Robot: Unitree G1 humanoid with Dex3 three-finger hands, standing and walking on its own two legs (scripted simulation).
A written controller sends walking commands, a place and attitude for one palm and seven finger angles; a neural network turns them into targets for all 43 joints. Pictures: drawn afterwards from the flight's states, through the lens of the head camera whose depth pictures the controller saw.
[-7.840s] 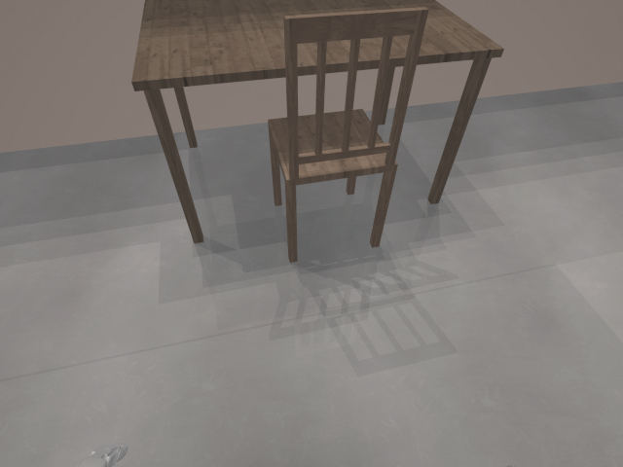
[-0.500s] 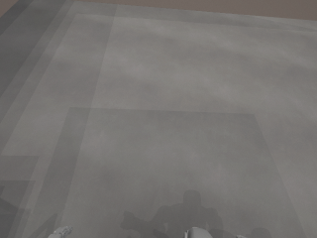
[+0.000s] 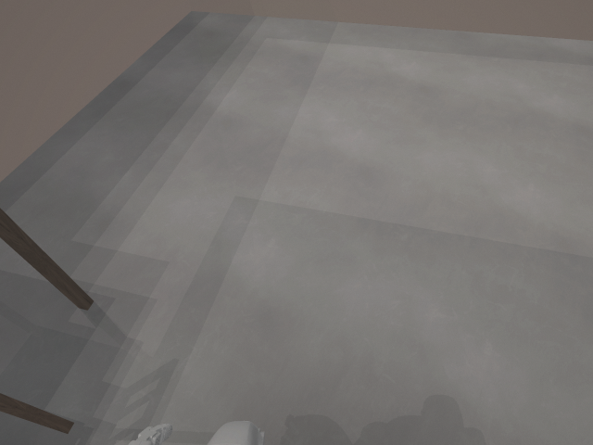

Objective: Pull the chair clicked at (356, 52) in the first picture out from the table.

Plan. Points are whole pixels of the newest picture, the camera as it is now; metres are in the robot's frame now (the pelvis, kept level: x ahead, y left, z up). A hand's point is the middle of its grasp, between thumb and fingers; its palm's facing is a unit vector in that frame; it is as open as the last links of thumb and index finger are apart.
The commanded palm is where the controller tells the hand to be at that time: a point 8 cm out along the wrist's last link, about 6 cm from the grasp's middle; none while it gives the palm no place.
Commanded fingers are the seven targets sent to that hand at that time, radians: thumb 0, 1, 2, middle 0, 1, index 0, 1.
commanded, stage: turn to face it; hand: left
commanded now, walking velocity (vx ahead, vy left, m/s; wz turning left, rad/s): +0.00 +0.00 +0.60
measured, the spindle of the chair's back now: out of the picture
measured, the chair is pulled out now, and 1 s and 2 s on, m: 0.00 0.00 0.00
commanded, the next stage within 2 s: none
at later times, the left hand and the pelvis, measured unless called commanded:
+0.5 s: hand out of the picture +0.00 +0.32 -0.17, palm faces +0.33 -0.92 -0.23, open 7.4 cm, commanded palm none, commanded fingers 0.00 0.90 0.90 -0.20 -0.30 -0.20 -0.30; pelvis -0.02 +0.08 +0.01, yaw +17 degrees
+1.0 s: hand out of the picture -0.03 +0.25 -0.14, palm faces +0.52 -0.80 -0.31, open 7.4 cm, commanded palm none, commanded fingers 0.00 0.90 0.90 -0.20 -0.30 -0.20 -0.30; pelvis -0.03 +0.01 +0.00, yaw +33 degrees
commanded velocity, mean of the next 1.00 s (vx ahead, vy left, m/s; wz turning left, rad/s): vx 0.00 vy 0.00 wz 0.60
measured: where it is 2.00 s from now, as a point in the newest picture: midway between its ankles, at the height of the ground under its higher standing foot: outside the picture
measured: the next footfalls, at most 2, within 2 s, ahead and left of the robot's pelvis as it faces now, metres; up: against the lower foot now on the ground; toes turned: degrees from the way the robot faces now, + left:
left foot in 0.18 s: +0.03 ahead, +0.15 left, +0.00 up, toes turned +13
right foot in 0.96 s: +0.05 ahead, -0.07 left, +0.00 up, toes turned +34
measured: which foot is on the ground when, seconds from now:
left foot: up 0.00-0.16, down 0.18-0.94, up 0.96-1.00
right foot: down 0.00-0.18, up 0.20-0.94, down 0.96-1.00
